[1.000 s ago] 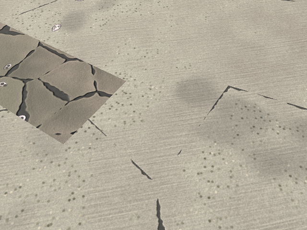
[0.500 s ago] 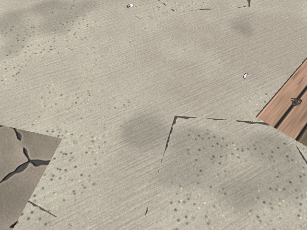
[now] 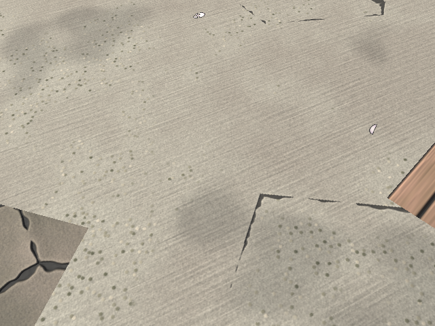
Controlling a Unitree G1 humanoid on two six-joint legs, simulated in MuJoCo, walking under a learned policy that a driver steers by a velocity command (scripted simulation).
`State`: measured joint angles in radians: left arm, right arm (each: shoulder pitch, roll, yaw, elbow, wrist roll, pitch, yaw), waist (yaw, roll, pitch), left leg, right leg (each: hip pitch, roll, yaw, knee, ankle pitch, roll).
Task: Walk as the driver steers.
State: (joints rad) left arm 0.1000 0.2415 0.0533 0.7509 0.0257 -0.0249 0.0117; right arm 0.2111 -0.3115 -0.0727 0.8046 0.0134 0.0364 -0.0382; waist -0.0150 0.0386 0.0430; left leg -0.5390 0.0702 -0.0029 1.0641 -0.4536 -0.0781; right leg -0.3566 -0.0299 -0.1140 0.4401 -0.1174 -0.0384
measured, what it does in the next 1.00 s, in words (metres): steps on the spot, turning left: left foot, then right foot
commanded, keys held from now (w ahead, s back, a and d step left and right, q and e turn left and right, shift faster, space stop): q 0.86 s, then no key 0.14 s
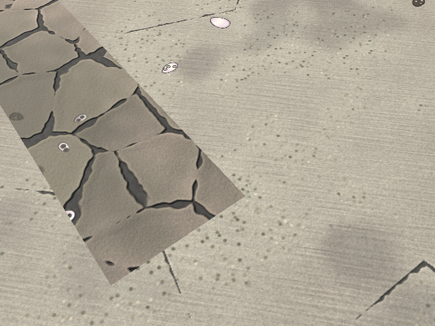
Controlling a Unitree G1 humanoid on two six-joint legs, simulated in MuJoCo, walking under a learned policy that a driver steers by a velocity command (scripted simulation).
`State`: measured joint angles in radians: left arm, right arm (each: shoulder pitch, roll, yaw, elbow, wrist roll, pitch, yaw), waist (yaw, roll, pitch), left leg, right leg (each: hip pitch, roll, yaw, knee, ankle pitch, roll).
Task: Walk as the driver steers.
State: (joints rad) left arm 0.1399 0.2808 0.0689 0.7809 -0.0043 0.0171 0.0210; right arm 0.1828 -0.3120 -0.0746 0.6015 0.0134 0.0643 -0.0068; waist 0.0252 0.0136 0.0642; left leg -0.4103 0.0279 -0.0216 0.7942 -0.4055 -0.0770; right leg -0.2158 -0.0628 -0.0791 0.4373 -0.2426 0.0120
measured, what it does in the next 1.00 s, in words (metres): walks ahead: left foot, then right foot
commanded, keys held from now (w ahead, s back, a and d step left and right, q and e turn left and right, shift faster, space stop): no key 0.26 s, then w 0.74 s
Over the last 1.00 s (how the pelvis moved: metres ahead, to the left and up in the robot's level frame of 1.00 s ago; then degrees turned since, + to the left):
0.04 0.02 0.01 34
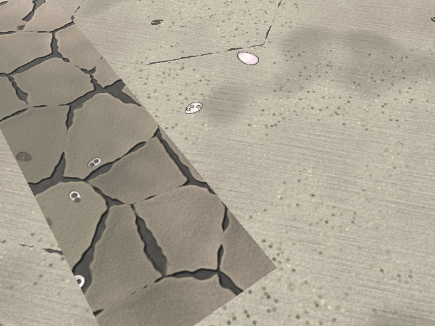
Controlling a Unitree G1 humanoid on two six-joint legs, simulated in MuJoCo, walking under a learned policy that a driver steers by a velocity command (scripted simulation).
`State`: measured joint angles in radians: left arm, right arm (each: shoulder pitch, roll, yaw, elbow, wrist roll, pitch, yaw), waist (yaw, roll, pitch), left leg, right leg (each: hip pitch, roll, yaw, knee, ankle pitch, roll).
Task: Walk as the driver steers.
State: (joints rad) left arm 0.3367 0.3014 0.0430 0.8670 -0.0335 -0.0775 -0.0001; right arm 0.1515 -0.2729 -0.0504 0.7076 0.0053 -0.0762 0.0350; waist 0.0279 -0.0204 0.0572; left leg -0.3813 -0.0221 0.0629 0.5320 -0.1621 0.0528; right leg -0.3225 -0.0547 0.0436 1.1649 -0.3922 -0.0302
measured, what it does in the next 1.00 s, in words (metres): walks ahead: right foot, then left foot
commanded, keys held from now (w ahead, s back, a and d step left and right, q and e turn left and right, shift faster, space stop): w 0.86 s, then w+e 0.14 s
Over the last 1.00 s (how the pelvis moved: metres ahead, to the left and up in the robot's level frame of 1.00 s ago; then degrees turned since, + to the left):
0.25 0.10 -0.01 2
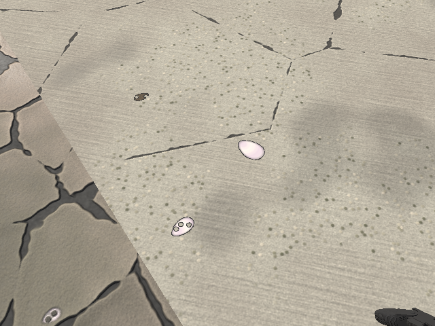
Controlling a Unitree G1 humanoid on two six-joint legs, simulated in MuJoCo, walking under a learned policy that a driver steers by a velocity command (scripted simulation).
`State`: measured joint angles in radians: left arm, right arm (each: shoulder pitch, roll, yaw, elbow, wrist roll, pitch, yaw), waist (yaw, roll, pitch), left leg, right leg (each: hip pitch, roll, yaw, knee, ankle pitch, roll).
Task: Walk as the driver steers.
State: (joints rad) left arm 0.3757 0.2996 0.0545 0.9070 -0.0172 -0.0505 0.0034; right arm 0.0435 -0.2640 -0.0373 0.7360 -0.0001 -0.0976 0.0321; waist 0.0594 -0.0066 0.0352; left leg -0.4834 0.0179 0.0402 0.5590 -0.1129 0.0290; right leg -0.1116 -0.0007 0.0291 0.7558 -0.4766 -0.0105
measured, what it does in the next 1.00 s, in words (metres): walks ahead, turning right: right foot, then left foot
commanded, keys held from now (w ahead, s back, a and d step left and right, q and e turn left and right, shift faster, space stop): w+e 1.00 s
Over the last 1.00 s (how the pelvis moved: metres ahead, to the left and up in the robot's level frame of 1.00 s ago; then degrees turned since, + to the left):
0.58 0.00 -0.01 -2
